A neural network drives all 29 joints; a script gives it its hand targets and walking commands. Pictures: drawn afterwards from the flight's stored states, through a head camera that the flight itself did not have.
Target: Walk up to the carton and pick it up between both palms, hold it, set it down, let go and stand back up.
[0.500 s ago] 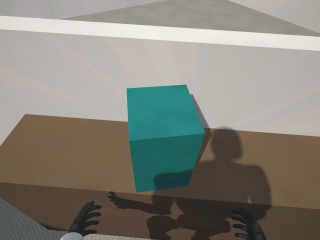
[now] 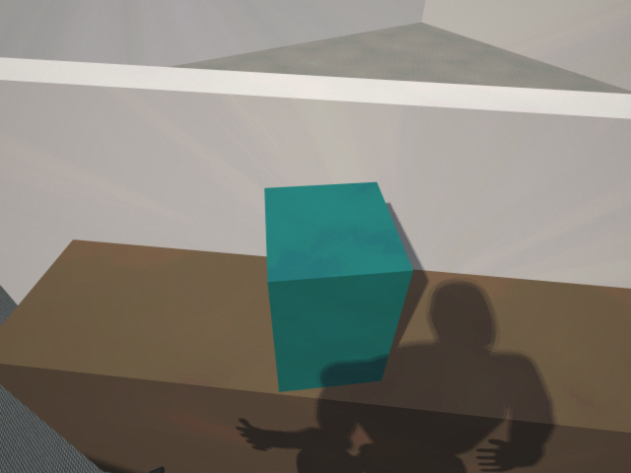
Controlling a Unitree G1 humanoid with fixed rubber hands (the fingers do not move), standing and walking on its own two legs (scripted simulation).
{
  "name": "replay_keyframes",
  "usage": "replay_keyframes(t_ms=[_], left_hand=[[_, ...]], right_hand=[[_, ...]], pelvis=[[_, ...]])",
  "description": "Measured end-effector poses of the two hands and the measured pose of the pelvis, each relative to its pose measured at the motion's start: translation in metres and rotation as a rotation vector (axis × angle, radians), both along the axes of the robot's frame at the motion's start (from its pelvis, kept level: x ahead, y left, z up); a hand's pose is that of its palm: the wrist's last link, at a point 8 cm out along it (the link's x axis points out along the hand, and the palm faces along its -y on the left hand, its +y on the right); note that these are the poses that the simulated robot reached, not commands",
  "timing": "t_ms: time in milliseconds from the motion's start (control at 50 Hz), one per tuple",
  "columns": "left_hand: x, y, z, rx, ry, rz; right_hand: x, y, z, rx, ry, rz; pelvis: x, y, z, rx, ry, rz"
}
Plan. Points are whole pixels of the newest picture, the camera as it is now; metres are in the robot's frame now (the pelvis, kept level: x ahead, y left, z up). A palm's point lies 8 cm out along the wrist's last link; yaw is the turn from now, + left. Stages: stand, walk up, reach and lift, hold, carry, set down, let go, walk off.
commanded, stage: stand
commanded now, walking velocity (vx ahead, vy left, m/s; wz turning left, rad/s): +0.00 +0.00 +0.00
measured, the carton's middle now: (326, 290) +0.40 +0.01 +0.00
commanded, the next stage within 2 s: none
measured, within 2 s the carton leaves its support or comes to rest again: neither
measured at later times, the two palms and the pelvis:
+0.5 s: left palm out of the picture -0.01 +0.27 -0.13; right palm out of the picture -0.01 -0.22 -0.11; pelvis -0.04 +0.03 +0.00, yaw +0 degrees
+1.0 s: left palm out of the picture -0.05 +0.28 -0.14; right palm out of the picture -0.01 -0.22 -0.12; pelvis -0.03 +0.03 +0.00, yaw +0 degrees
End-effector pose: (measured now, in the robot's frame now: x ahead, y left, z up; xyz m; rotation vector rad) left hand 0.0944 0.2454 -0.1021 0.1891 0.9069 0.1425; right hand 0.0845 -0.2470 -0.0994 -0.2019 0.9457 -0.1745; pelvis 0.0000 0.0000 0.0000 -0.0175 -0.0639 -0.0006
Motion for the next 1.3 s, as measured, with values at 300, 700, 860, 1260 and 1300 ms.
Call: replay_keyframes(t_ms=[300,700,860,1260,1300], left_hand=[[-0.07,0.015,-0.021,-0.007,0.174,0.006],[-0.124,0.034,-0.033,-0.003,0.308,0.043],[-0.141,0.034,-0.033,0.001,0.365,0.061],[-0.116,0.016,-0.036,-0.013,0.382,0.057],[-0.112,0.015,-0.036,-0.015,0.377,0.059]], right_hand=[[-0.071,0.013,-0.011,-0.009,0.154,-0.016],[-0.094,0.031,-0.019,-0.003,0.19,-0.038],[-0.097,0.032,-0.023,0.001,0.223,-0.04],[-0.092,0.032,-0.028,0.022,0.283,-0.057],[-0.091,0.033,-0.029,0.026,0.286,-0.057]], pelvis=[[-0.027,0.015,0.0,0.002,0.004,0.004],[-0.038,0.034,-0.002,0.014,0.01,0.005],[-0.036,0.035,-0.002,0.016,0.018,0.005],[-0.02,0.025,0.0,0.017,0.031,0.006],[-0.017,0.024,0.0,0.018,0.031,0.006]])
